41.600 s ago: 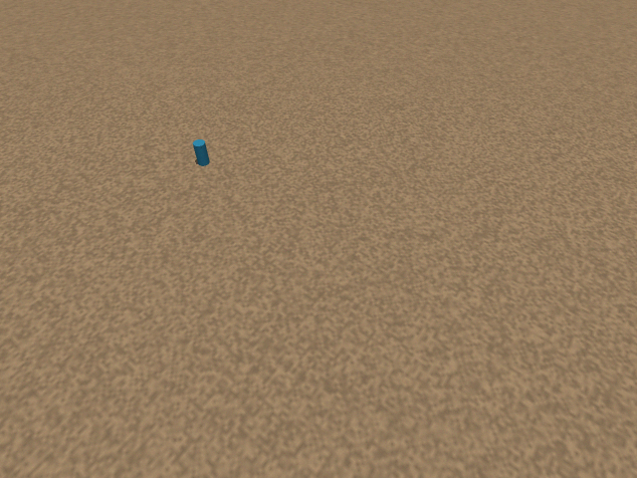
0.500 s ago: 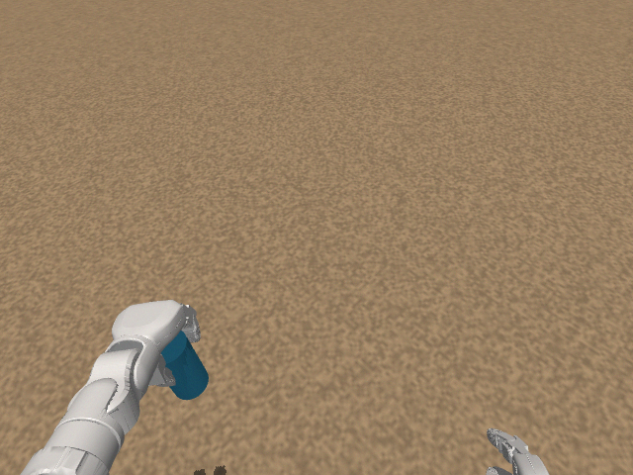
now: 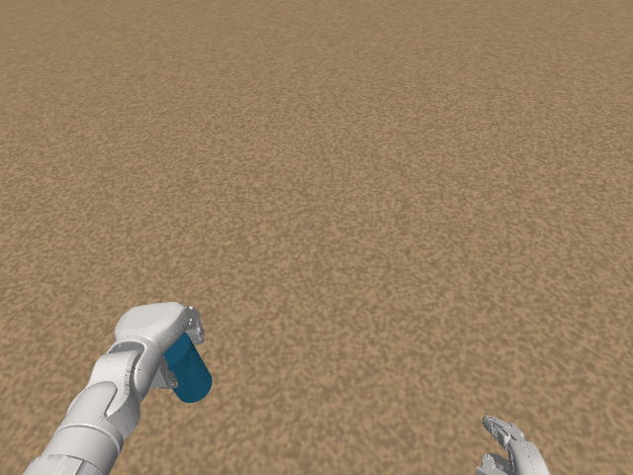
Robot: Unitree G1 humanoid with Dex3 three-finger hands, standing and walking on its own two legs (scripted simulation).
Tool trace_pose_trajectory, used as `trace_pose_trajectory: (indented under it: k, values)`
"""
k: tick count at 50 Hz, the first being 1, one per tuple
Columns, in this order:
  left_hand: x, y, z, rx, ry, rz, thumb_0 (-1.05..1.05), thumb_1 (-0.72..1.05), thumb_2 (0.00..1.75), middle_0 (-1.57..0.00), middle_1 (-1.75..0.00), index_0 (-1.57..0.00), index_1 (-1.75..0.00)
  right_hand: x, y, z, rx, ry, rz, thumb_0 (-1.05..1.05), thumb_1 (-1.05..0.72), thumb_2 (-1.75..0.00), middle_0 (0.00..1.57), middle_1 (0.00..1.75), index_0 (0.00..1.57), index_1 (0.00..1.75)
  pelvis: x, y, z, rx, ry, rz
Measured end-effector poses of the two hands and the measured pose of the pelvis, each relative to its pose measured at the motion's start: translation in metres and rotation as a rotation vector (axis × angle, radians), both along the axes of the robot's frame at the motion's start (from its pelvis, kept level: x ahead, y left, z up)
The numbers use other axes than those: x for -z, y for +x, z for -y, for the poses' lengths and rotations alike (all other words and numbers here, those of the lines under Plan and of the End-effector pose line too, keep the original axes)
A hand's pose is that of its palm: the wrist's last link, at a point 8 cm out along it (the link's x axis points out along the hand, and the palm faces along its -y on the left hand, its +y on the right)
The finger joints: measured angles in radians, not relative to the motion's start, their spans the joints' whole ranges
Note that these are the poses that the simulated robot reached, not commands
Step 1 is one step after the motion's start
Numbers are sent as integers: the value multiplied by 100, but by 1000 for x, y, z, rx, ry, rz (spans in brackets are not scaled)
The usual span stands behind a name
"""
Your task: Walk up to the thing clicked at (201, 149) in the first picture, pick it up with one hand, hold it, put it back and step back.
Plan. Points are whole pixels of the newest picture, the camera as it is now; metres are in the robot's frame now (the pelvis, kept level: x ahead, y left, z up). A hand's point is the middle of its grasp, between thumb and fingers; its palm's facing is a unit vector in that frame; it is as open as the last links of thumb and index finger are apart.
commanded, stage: hold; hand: left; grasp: from above
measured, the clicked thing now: (182, 367) +0.30 +0.22 -0.10
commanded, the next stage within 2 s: crouch in 0.86 s
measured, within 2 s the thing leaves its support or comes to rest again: neither
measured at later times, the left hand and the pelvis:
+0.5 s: hand (163, 354) +0.29 +0.22 -0.02, palm faces -0.45 -0.08 -0.89, open 8.4 cm; pelvis +0.01 +0.00 +0.00, yaw +0 degrees
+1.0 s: hand (167, 347) +0.30 +0.22 -0.03, palm faces -0.45 -0.08 -0.89, open 8.4 cm; pelvis +0.02 +0.00 +0.01, yaw +0 degrees
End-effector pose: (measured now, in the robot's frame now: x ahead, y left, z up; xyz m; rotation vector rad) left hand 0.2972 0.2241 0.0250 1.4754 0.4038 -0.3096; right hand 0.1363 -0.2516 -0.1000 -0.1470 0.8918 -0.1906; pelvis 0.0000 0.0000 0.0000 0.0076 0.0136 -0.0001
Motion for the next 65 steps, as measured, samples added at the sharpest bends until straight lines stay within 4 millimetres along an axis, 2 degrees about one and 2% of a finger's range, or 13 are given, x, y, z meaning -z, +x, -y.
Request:
trace_pose_trajectory:
  k: [10, 21, 32, 45, 54, 59, 65]
  values:
    - [-9, -1, -2, -5, 0, 9, 0, 14, 49, -87, -60, -83, -57, -2, 6, -7, -7, 13, 18, 1, -91, -90, 20, 30, 20, 30, -2, 0, -1, 2, 1, 12]
    - [-6, -1, 0, 5, -7, -15, 0, 15, 51, -86, -61, -81, -58, -4, 15, -9, -14, 14, 22, 1, -91, -90, 20, 30, 20, 30, -4, 4, -1, 2, 1, 12]
    - [-12, 7, -2, -6, 1, 8, 0, 14, 52, -84, -63, -81, -59, -4, 17, -7, -6, 12, 7, 1, -91, -90, 20, 30, 20, 30, -5, 10, 0, 2, 1, 11]
    - [-6, 9, 3, 11, -10, -18, 0, 14, 54, -83, -64, -80, -60, -5, 20, -3, 2, 5, -10, 1, -91, -90, 20, 30, 20, 30, -6, 14, 1, 0, 1, 8]
    - [-5, 13, 0, 0, -1, 0, 0, 16, 53, -81, -65, -78, -61, -5, 20, -4, 5, 4, -23, 1, -90, -90, 20, 30, 20, 30, -6, 16, 0, -1, 0, 5]
    - [8, 10, -1, -1, 3, -10, 0, 17, 52, -80, -66, -76, -62, -4, 18, -4, 10, 6, -33, 1, -90, -90, 20, 30, 20, 30, -6, 16, -1, -3, 1, -5]
    - [46, 1, -3, 1, 11, -45, 0, 18, 51, -79, -66, -76, -62, 3, 9, -2, -2, -16, -85, 1, -89, -90, 20, 30, 20, 30, 1, 12, -1, -14, -1, -49]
